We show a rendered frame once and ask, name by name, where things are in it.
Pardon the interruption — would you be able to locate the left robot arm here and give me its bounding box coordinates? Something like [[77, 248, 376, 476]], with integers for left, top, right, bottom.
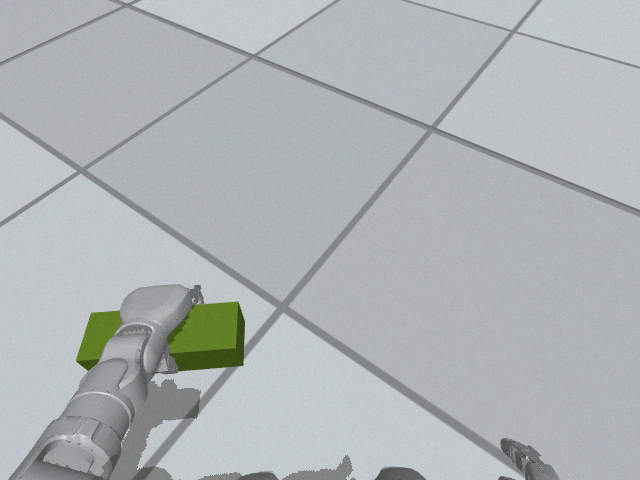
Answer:
[[8, 319, 167, 480]]

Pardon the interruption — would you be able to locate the left robot hand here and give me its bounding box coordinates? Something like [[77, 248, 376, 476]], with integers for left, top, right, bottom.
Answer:
[[120, 284, 204, 374]]

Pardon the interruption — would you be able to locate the right robot hand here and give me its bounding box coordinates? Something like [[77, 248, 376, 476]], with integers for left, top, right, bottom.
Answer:
[[498, 438, 560, 480]]

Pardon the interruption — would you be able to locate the carton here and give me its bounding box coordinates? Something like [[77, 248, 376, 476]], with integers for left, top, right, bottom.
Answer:
[[76, 302, 245, 373]]

